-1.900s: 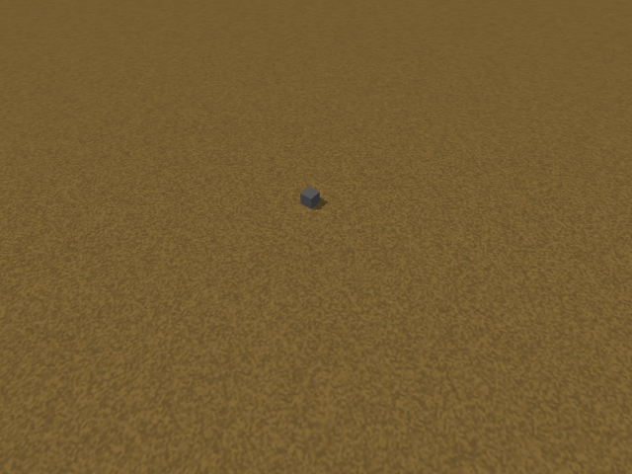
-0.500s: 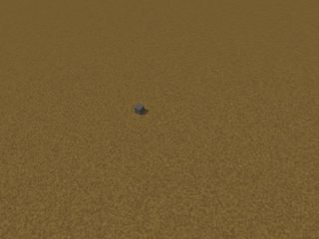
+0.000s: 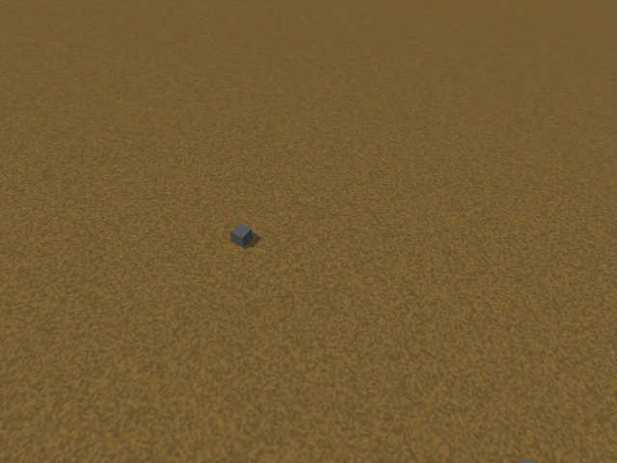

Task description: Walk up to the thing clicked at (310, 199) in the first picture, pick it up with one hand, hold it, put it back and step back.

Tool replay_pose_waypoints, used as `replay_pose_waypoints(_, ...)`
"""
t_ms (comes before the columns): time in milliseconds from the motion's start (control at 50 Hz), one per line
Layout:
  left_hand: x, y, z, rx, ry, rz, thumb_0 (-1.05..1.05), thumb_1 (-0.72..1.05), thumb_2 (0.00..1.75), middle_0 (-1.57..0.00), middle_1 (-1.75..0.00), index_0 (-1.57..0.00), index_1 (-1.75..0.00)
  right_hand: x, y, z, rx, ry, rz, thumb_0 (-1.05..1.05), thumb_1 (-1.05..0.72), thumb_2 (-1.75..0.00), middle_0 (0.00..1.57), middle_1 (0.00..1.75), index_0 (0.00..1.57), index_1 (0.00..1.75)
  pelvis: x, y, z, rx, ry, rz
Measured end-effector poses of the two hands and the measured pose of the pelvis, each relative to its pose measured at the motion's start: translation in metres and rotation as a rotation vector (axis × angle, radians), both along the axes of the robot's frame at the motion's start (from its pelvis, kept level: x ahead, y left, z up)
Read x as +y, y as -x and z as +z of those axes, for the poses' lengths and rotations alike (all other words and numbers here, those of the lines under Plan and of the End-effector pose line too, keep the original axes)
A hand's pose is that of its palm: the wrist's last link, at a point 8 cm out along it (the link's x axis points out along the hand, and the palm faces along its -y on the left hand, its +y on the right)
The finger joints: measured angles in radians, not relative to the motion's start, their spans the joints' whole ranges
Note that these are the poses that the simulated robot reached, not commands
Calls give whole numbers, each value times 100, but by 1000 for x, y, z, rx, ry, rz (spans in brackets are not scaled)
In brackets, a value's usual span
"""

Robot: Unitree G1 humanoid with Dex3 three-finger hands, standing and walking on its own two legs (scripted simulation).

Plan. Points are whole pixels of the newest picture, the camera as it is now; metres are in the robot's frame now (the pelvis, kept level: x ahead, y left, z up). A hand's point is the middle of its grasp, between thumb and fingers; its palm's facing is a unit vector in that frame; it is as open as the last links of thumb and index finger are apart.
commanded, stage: walk up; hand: left
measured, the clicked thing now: (241, 235) +1.13 +0.26 -0.73
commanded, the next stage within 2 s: none
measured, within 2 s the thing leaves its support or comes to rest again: neither
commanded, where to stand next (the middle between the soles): +0.76 +0.01 m, yaw +0 degrees
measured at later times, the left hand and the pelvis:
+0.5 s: hand (169, 352) +0.32 +0.23 -0.10, palm faces -0.04 -0.91 -0.40, open 7.4 cm; pelvis +0.23 -0.04 +0.01, yaw -1 degrees
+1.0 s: hand (166, 276) +0.48 +0.28 -0.13, palm faces -0.10 -0.93 -0.34, open 7.4 cm; pelvis +0.42 +0.01 +0.01, yaw -1 degrees
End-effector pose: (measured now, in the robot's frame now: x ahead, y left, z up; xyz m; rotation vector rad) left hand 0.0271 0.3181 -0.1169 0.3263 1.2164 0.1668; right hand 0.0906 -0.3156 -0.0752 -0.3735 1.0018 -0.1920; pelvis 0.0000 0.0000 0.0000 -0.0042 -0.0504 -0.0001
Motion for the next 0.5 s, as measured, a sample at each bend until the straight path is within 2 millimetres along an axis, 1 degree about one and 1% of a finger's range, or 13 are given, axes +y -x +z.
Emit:
replay_pose_waypoints(60, 2, -49, 11, -47, 2, -38, 1, 90, 90, -20, -30, -21, -30, 3, -3, 4, 30, -9, -34, 1, -90, -90, 20, 30, 21, 30, 1, -26, 8, 2, -12, -15)
replay_pose_waypoints(140, 1, -109, 27, -74, -8, -83, 0, 90, 90, -20, -30, -21, -30, -2, -9, 1, 90, -21, -64, 1, -90, -90, 20, 30, 21, 30, -1, -62, 14, 8, -23, -27)
replay_pose_waypoints(220, -6, -168, 39, -94, -34, -116, 0, 90, 90, -20, -30, -21, -30, -14, -20, -11, 151, -40, -97, 1, -90, -90, 20, 30, 21, 30, -9, -101, 12, 12, -30, -30)
replay_pose_waypoints(280, -16, -213, 43, -128, -64, -130, 0, 90, 90, -20, -30, -21, -30, -27, -37, -28, 190, -56, -117, 1, -90, -90, 20, 30, 21, 30, -21, -135, 4, 13, -34, -28)
replay_pose_waypoints(340, -27, -250, 42, -188, -95, -116, 0, 90, 90, -20, -30, -21, -30, -39, -66, -48, 222, -64, -113, 1, -90, -90, 20, 30, 21, 30, -34, -165, -8, 6, -13, -17)
replay_pose_waypoints(380, -35, -264, 45, -214, -90, -101, 0, 90, 90, -20, -30, -21, -30, -41, -91, -50, 231, -70, -97, 1, -90, -90, 20, 30, 20, 30, -38, -180, -6, 1, -16, -17)
replay_pose_waypoints(440, -44, -275, 51, -207, -75, -75, 0, 90, 90, -20, -30, -21, -30, -40, -136, -45, 198, -82, -69, 1, -91, -90, 20, 30, 20, 30, -39, -203, 3, -1, -14, -17)
replay_pose_waypoints(500, -47, -281, 53, -172, -64, -63, 0, 90, 90, -20, -30, -21, -30, -38, -179, -35, 152, -88, -38, 1, -91, -90, 20, 30, 20, 30, -39, -226, 9, 5, -7, -18)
